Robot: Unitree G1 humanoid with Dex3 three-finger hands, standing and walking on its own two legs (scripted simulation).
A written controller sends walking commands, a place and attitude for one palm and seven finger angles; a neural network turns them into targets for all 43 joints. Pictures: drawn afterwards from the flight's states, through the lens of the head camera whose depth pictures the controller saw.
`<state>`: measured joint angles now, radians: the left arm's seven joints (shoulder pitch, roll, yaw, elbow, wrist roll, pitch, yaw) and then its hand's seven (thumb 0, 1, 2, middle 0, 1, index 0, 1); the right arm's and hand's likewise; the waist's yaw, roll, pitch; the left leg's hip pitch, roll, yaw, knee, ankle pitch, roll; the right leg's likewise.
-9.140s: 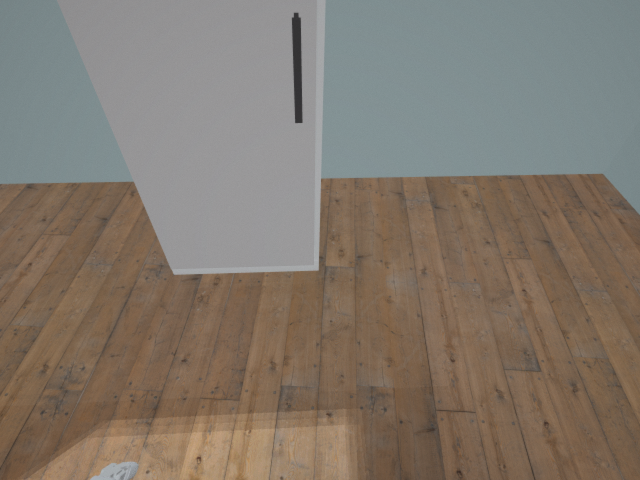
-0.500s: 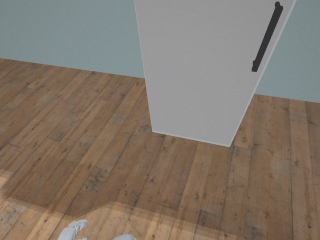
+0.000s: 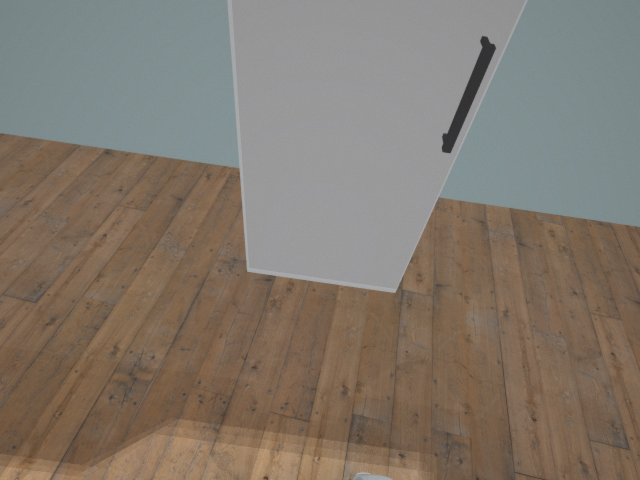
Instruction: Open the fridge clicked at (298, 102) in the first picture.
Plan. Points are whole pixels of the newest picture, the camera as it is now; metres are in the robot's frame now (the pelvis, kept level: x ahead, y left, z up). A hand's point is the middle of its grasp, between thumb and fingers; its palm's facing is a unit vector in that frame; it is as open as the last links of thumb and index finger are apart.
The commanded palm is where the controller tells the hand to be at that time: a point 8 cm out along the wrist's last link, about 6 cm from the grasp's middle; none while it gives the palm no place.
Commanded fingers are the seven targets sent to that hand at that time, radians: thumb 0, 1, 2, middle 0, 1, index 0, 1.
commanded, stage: take the last steps up to it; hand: right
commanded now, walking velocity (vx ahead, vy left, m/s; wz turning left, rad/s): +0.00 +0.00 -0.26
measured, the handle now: (464, 98) +0.84 -0.23 +0.08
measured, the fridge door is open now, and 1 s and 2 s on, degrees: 0 0 0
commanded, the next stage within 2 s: come to a stop and stand still in 1.22 s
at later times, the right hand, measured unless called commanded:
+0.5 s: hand out of the picture -0.10 -0.22 -0.18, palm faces +0.22 +0.96 -0.16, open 7.4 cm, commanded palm none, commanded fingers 0.00 -0.90 -0.90 0.20 0.30 0.20 0.30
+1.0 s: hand (467, 392) +0.32 -0.24 -0.18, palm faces +0.05 +0.98 -0.18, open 7.4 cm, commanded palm none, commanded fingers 0.00 -0.90 -0.90 0.20 0.30 0.20 0.30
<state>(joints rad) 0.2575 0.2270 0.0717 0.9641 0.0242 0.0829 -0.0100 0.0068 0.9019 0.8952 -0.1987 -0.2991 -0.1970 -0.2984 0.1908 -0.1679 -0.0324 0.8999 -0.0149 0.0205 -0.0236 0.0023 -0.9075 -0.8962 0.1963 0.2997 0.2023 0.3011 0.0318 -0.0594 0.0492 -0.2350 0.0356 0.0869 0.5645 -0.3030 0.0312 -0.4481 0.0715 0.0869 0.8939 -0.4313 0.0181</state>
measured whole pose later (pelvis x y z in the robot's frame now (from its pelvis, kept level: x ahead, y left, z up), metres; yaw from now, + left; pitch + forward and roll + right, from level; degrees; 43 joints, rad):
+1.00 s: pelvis +0.21 -0.06 -0.02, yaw -4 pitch -2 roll +0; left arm 0.52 0.10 0.02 1.19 0.01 -0.03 0.02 0.01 0.90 0.90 -0.20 -0.30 -0.20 -0.30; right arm 0.10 -0.17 -0.05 0.99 -0.02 -0.06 0.01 0.00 -0.91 -0.90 0.19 0.30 0.20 0.30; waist 0.05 0.00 0.09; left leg -0.43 0.01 0.15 0.66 -0.20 0.08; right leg -0.02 -0.05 -0.10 0.83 -0.51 -0.01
